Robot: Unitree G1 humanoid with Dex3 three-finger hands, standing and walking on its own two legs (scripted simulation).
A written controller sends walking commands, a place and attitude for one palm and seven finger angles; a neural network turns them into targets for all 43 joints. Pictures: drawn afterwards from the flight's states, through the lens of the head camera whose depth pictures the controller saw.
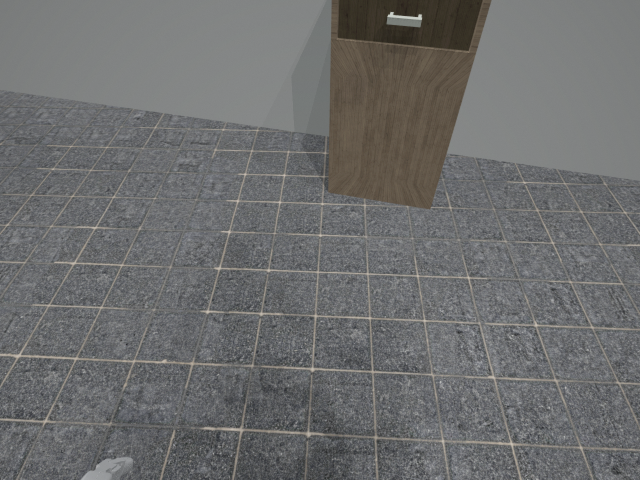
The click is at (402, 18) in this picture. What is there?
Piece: drawer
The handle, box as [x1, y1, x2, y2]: [387, 12, 421, 26]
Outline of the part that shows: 387,17 387,23 389,24 420,26 421,21 420,14 417,17 393,15 393,12 390,12 390,14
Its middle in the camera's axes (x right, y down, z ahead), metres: +0.26 -0.69 +1.21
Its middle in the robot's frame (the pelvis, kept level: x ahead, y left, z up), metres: +1.39 -0.19 +0.03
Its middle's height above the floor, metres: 0.80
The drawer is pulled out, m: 0.00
